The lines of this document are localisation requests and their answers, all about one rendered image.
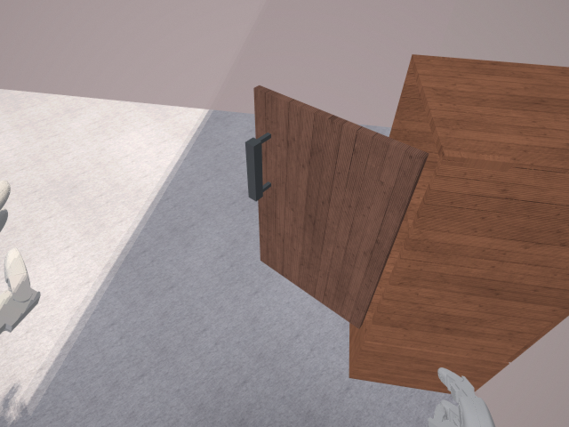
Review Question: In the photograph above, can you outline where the right robot hand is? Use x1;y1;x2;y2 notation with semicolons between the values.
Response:
429;367;495;427

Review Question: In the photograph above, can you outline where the cupboard door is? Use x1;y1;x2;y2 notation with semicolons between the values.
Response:
253;85;429;329

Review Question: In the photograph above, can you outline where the handle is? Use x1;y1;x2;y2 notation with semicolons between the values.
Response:
245;133;271;201

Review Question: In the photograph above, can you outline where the left robot hand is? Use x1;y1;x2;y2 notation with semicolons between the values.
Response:
0;180;41;334

